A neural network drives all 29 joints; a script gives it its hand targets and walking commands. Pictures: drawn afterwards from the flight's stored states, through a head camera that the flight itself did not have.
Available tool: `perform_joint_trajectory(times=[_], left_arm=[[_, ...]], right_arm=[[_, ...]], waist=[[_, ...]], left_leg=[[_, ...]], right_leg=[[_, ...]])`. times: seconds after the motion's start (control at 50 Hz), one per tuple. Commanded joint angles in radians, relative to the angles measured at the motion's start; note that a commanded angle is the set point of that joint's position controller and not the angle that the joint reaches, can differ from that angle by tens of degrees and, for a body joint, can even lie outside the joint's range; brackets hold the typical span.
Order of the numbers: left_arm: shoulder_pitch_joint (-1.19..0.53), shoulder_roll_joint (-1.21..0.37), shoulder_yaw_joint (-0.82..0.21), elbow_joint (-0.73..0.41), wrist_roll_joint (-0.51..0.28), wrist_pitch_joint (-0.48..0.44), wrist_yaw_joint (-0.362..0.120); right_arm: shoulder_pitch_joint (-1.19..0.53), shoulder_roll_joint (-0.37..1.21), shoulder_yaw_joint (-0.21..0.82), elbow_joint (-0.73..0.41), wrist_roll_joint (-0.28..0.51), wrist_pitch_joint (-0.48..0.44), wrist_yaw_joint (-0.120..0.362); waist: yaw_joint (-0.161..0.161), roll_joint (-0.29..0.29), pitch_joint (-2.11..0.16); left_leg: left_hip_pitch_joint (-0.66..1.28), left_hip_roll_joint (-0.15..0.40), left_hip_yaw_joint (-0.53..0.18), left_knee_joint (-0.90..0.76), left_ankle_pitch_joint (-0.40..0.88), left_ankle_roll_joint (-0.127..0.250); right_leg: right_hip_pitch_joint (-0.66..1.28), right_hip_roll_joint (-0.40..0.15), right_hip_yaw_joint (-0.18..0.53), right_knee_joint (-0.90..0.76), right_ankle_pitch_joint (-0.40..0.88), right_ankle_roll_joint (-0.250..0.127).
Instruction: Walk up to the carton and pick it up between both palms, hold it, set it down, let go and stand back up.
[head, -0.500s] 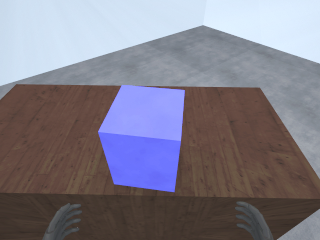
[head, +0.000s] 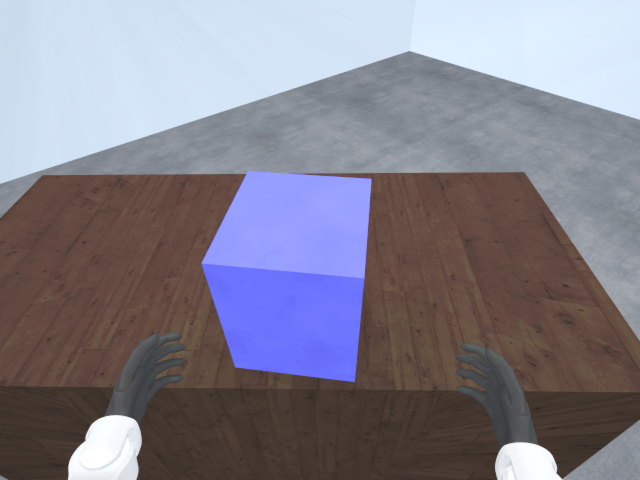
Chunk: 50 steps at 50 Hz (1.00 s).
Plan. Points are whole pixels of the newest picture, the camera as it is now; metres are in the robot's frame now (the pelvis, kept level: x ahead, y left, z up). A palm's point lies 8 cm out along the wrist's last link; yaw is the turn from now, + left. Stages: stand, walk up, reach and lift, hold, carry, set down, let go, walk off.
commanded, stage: reach and lift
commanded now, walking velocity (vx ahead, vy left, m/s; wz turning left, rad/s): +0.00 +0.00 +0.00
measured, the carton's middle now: (301, 276) +0.44 +0.06 +0.01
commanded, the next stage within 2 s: none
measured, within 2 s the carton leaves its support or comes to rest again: neither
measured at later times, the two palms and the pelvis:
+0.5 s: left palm (137, 327) +0.30 +0.26 +0.07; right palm (485, 340) +0.29 -0.17 +0.07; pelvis +0.02 +0.00 +0.00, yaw +0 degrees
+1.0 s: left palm (154, 251) +0.38 +0.24 +0.14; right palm (450, 267) +0.37 -0.14 +0.11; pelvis +0.00 +0.00 +0.00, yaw +0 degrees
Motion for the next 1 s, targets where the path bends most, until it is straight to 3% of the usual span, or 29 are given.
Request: perform_joint_trajectory(times=[0.0, 0.12, 0.16, 0.18, 0.26, 0.28, 0.32, 0.34, 0.36, 0.38, 0.4, 0.44, 0.5, 0.52, 0.54, 0.6, 0.62, 0.66, 0.68, 0.74, 0.76, 0.8, 0.82, 0.84, 0.86, 0.88, 0.92, 0.96, 0.98], left_arm=[[-0.285, 0.127, 0.112, -0.297, -0.056, 0.036, 0.001], [-0.362, 0.130, 0.145, -0.278, -0.061, 0.064, -0.024], [-0.396, 0.130, 0.157, -0.273, -0.057, 0.077, -0.030], [-0.401, 0.127, 0.174, -0.271, -0.039, 0.088, -0.036], [-0.403, 0.102, 0.196, -0.268, -0.007, 0.131, -0.055], [-0.438, 0.119, 0.199, -0.283, -0.011, 0.134, -0.057], [-0.447, 0.102, 0.194, -0.340, 0.002, 0.158, -0.048], [-0.463, 0.110, 0.199, -0.329, 0.006, 0.167, -0.056], [-0.497, 0.105, 0.197, -0.315, -0.005, 0.184, -0.059], [-0.524, 0.134, 0.224, -0.291, 0.008, 0.193, -0.065], [-0.575, 0.127, 0.216, -0.277, 0.001, 0.199, -0.061], [-0.573, 0.131, 0.225, -0.321, 0.003, 0.220, -0.056], [-0.684, 0.121, 0.205, -0.264, 0.003, 0.245, -0.046], [-0.672, 0.127, 0.204, -0.275, 0.000, 0.251, -0.049], [-0.715, 0.152, 0.217, -0.249, 0.006, 0.264, -0.052], [-0.781, 0.149, 0.207, -0.212, 0.001, 0.286, -0.048], [-0.773, 0.157, 0.228, -0.209, 0.011, 0.291, -0.042], [-0.829, 0.161, 0.218, -0.168, 0.015, 0.310, -0.040], [-0.881, 0.151, 0.221, -0.102, 0.020, 0.330, -0.041], [-0.992, 0.177, 0.204, 0.097, -0.001, 0.345, -0.046], [-0.976, 0.172, 0.205, 0.085, 0.016, 0.351, -0.042], [-1.044, 0.185, 0.202, 0.115, 0.017, 0.347, -0.034], [-1.088, 0.174, 0.184, 0.109, 0.012, 0.346, -0.024], [-1.081, 0.185, 0.180, 0.113, 0.005, 0.337, -0.019], [-1.101, 0.184, 0.177, 0.062, 0.001, 0.329, -0.010], [-1.120, 0.188, 0.181, 0.067, 0.014, 0.321, -0.006], [-1.145, 0.197, 0.195, 0.159, 0.024, 0.336, -0.011], [-1.197, 0.199, 0.189, 0.197, 0.023, 0.337, -0.012], [-1.224, 0.214, 0.185, 0.167, 0.026, 0.333, -0.008]], right_arm=[[-0.250, -0.027, 0.037, -0.236, 0.120, 0.011, -0.031], [-0.326, -0.042, 0.069, -0.199, 0.117, 0.031, -0.058], [-0.366, -0.067, 0.056, -0.194, 0.141, 0.036, -0.066], [-0.374, -0.050, 0.057, -0.166, 0.140, 0.038, -0.072], [-0.397, -0.088, 0.074, -0.124, 0.176, 0.055, -0.085], [-0.421, -0.089, 0.062, -0.122, 0.168, 0.053, -0.089], [-0.436, -0.106, 0.069, -0.147, 0.194, 0.056, -0.085], [-0.451, -0.095, 0.073, -0.153, 0.196, 0.060, -0.093], [-0.481, -0.126, 0.036, -0.164, 0.190, 0.065, -0.097], [-0.520, -0.117, 0.052, -0.167, 0.199, 0.070, -0.100], [-0.565, -0.109, 0.042, -0.113, 0.185, 0.083, -0.098], [-0.576, -0.118, 0.058, -0.144, 0.209, 0.088, -0.103], [-0.692, -0.140, 0.010, -0.082, 0.195, 0.104, -0.096], [-0.681, -0.145, 0.015, -0.086, 0.202, 0.108, -0.101], [-0.713, -0.141, 0.014, -0.074, 0.206, 0.117, -0.103], [-0.780, -0.136, -0.023, -0.048, 0.196, 0.127, -0.111], [-0.780, -0.139, -0.021, -0.028, 0.214, 0.132, -0.115], [-0.856, -0.146, -0.044, 0.001, 0.214, 0.138, -0.115], [-0.904, -0.146, -0.044, 0.076, 0.209, 0.162, -0.114], [-1.030, -0.124, -0.038, 0.154, 0.194, 0.202, -0.114], [-1.024, -0.149, -0.064, 0.174, 0.190, 0.209, -0.114], [-1.086, -0.129, -0.044, 0.166, 0.210, 0.208, -0.117], [-1.133, -0.147, -0.064, 0.181, 0.215, 0.207, -0.116], [-1.150, -0.137, -0.064, 0.130, 0.214, 0.196, -0.122], [-1.166, -0.143, -0.083, 0.133, 0.203, 0.193, -0.124], [-1.175, -0.145, -0.076, 0.160, 0.208, 0.186, -0.122], [-1.218, -0.145, -0.060, 0.234, 0.207, 0.196, -0.129], [-1.283, -0.154, -0.070, 0.263, 0.207, 0.200, -0.132], [-1.293, -0.152, -0.060, 0.274, 0.222, 0.204, -0.129]], waist=[[0.090, 0.068, -0.106], [0.082, 0.027, -0.186], [0.068, 0.058, -0.218], [0.067, 0.049, -0.241], [0.067, 0.058, -0.272], [0.056, 0.065, -0.292], [0.066, 0.095, -0.312], [0.060, 0.077, -0.305], [0.045, 0.075, -0.316], [0.063, 0.055, -0.314], [0.044, 0.061, -0.293], [0.066, 0.090, -0.335], [0.036, 0.078, -0.313], [0.039, 0.070, -0.317], [0.043, 0.097, -0.329], [0.020, 0.056, -0.347], [0.041, 0.080, -0.359], [0.023, 0.098, -0.362], [0.014, 0.076, -0.314], [0.018, 0.031, -0.304], [0.009, 0.033, -0.303], [0.028, 0.049, -0.333], [0.010, 0.059, -0.374], [0.024, 0.050, -0.416], [0.016, 0.066, -0.449], [0.023, 0.084, -0.476], [0.018, 0.044, -0.447], [0.013, 0.045, -0.476], [0.011, 0.057, -0.523]], left_leg=[[0.044, -0.007, 0.069, -0.090, -0.012, 0.066], [0.046, -0.006, 0.061, -0.075, 0.073, 0.073], [0.057, -0.011, 0.062, -0.078, 0.101, 0.064], [0.056, -0.011, 0.052, -0.067, 0.133, 0.063], [0.096, -0.010, 0.039, -0.069, 0.221, 0.049], [0.093, -0.010, 0.037, -0.064, 0.237, 0.048], [0.121, -0.013, 0.038, -0.063, 0.312, 0.038], [0.118, -0.017, 0.040, -0.062, 0.301, 0.041], [0.119, -0.018, 0.037, -0.057, 0.303, 0.036], [0.099, -0.024, 0.042, -0.058, 0.292, 0.046], [0.104, -0.013, 0.037, -0.067, 0.259, 0.047], [0.106, -0.023, 0.053, -0.063, 0.308, 0.038], [0.097, -0.010, 0.040, -0.059, 0.283, 0.035], [0.120, -0.016, 0.049, -0.066, 0.284, 0.041], [0.104, -0.021, 0.056, -0.065, 0.263, 0.040], [0.088, -0.017, 0.053, -0.062, 0.259, 0.047], [0.094, -0.016, 0.065, -0.060, 0.281, 0.042], [0.077, -0.017, 0.061, -0.070, 0.246, 0.040], [0.067, -0.015, 0.063, -0.069, 0.218, 0.048], [-0.041, -0.015, 0.076, -0.095, 0.074, 0.071], [-0.025, -0.013, 0.072, -0.104, 0.072, 0.070], [-0.036, -0.016, 0.076, -0.102, 0.092, 0.062], [-0.034, -0.016, 0.079, -0.094, 0.091, 0.060], [-0.036, -0.020, 0.085, -0.081, 0.127, 0.059], [-0.030, -0.023, 0.084, -0.072, 0.161, 0.052], [-0.017, -0.020, 0.085, -0.057, 0.212, 0.044], [-0.034, -0.022, 0.081, -0.052, 0.207, 0.051], [-0.052, -0.022, 0.085, -0.055, 0.216, 0.052], [-0.034, -0.022, 0.085, -0.047, 0.237, 0.048]], right_leg=[[-0.099, -0.029, 0.124, -0.269, 0.046, 0.047], [-0.023, -0.040, 0.139, -0.224, 0.278, 0.082], [0.004, -0.044, 0.134, -0.221, 0.377, 0.093], [0.034, -0.044, 0.133, -0.209, 0.467, 0.099], [0.082, -0.040, 0.117, -0.202, 0.627, 0.108], [0.083, -0.036, 0.109, -0.194, 0.630, 0.108], [0.094, -0.013, 0.099, -0.199, 0.629, 0.100], [0.112, -0.026, 0.102, -0.205, 0.681, 0.104], [0.085, -0.019, 0.096, -0.201, 0.687, 0.107], [0.105, -0.014, 0.097, -0.200, 0.666, 0.107], [0.068, -0.016, 0.091, -0.214, 0.609, 0.104], [0.094, -0.009, 0.095, -0.209, 0.647, 0.103], [0.041, -0.002, 0.082, -0.214, 0.581, 0.098], [0.046, -0.005, 0.081, -0.227, 0.596, 0.100], [0.047, -0.013, 0.088, -0.219, 0.587, 0.107], [0.056, 0.002, 0.075, -0.218, 0.556, 0.100], [0.075, -0.001, 0.080, -0.217, 0.571, 0.102], [0.067, -0.003, 0.078, -0.213, 0.556, 0.105], [0.049, 0.002, 0.078, -0.224, 0.506, 0.095], [0.050, -0.011, 0.092, -0.232, 0.344, 0.095], [0.040, -0.008, 0.088, -0.237, 0.326, 0.097], [0.066, -0.007, 0.092, -0.235, 0.329, 0.097], [0.054, 0.002, 0.078, -0.231, 0.326, 0.094], [0.073, 0.003, 0.084, -0.222, 0.373, 0.092], [0.079, 0.010, 0.074, -0.208, 0.423, 0.093], [0.088, 0.016, 0.071, -0.198, 0.458, 0.095], [0.100, 0.011, 0.075, -0.199, 0.513, 0.103], [0.116, 0.007, 0.078, -0.192, 0.563, 0.101], [0.112, 0.016, 0.070, -0.194, 0.538, 0.098]])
